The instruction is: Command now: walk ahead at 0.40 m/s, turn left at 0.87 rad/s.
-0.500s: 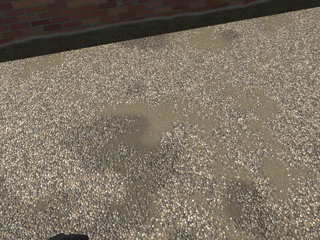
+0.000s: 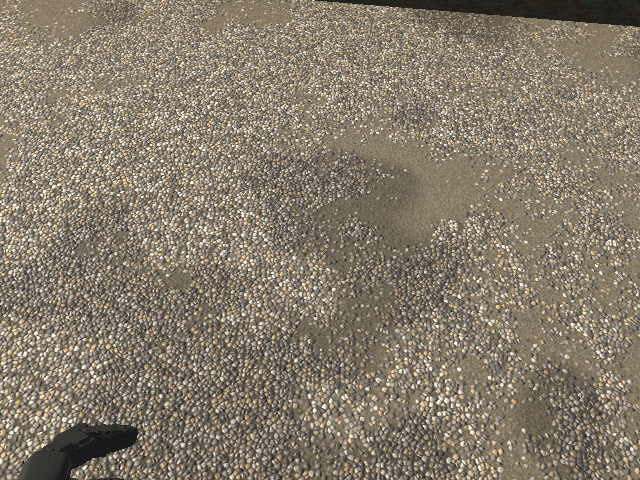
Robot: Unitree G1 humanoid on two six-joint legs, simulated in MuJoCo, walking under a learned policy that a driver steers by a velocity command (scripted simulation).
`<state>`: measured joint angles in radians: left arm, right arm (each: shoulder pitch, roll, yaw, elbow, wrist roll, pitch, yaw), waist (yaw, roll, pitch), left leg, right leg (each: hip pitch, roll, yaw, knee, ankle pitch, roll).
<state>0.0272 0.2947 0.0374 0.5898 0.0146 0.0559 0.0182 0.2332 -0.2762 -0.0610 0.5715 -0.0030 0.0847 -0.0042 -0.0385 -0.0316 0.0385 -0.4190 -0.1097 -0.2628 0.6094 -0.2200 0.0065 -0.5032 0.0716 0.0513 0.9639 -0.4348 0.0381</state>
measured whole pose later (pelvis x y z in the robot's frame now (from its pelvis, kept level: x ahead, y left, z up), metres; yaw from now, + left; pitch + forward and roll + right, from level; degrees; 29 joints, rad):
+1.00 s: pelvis +0.04 +0.13 -0.02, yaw +11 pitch +1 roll +0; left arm 0.08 0.21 0.01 0.55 0.01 0.07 -0.01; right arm 0.06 -0.25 -0.02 0.56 -0.02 0.03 -0.07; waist 0.02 0.04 0.02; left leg -0.60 -0.04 0.03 1.13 -0.44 -0.07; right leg -0.45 0.08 0.04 0.83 -0.38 -0.07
